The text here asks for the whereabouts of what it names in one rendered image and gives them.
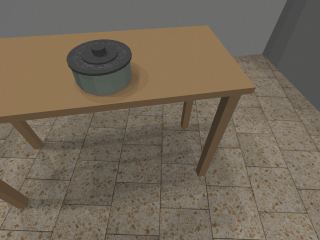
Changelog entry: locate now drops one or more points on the lid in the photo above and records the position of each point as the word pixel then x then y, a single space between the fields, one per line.
pixel 82 61

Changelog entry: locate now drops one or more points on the knob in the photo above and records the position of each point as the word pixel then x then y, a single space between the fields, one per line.
pixel 98 49

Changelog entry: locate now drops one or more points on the table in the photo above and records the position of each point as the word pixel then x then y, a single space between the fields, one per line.
pixel 168 65

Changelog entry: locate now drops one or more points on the pot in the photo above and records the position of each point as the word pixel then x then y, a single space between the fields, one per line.
pixel 104 84

